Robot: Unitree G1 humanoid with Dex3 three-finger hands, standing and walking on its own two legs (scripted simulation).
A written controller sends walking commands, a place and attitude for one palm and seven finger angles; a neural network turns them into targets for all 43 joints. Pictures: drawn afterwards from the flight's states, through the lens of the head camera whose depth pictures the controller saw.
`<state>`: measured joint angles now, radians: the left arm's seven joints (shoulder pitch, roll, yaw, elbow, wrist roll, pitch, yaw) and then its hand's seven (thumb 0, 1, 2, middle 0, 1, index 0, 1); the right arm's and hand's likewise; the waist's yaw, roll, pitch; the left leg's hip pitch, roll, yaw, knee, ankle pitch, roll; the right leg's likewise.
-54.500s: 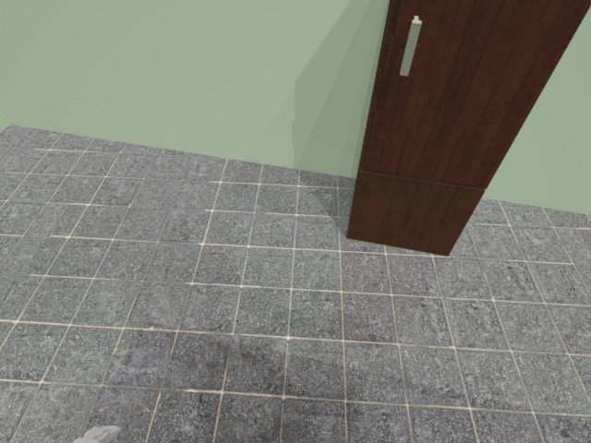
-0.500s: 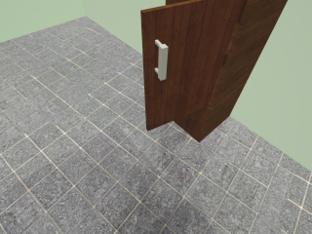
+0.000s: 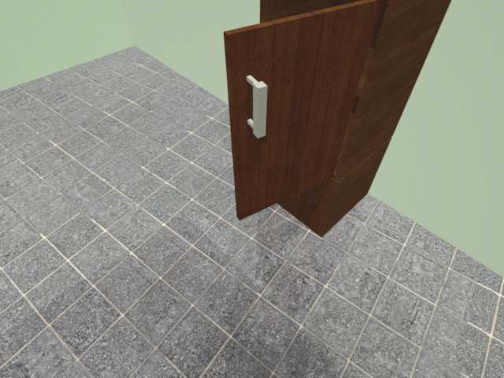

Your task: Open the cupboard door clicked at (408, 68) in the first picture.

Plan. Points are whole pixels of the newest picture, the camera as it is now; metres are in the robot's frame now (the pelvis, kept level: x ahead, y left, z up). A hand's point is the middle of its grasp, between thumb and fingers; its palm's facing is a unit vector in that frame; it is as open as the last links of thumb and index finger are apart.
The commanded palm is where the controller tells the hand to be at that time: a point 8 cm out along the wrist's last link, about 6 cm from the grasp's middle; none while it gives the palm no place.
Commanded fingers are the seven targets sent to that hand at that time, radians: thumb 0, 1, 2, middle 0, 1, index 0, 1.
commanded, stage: let the arm hang, fingers relaxed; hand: left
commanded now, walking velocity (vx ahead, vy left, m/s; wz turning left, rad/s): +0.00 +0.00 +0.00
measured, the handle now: (255, 106) +0.64 +0.03 +0.09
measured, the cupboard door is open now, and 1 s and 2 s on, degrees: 76 76 76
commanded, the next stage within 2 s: look to check the result in 0.08 s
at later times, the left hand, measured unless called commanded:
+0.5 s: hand out of the picture +0.05 +0.22 -0.16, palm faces +0.00 -0.95 -0.30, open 7.3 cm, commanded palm none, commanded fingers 0.00 0.90 0.90 -0.20 -0.30 -0.20 -0.30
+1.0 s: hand out of the picture +0.12 +0.22 -0.15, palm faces -0.01 -0.94 -0.33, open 7.3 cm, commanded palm none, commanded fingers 0.00 0.90 0.90 -0.20 -0.30 -0.20 -0.30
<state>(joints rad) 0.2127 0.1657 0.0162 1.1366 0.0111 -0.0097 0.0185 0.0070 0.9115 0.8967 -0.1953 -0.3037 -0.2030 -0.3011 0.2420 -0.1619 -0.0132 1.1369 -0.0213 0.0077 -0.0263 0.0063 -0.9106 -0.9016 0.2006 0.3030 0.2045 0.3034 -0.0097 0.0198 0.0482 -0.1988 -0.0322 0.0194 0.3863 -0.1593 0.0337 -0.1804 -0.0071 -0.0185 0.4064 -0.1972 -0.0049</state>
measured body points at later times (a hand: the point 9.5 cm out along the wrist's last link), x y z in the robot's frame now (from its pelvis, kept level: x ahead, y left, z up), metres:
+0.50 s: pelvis +0.01 -0.01 +0.00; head +0.03 -0.02 +0.45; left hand +0.05 +0.27 -0.14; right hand +0.06 -0.28 -0.15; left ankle +0.03 +0.10 -0.74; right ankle +0.02 -0.12 -0.74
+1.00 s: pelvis +0.04 -0.02 +0.01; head +0.06 -0.03 +0.45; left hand +0.12 +0.27 -0.13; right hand +0.11 -0.31 -0.14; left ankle +0.03 +0.10 -0.74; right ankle +0.02 -0.12 -0.74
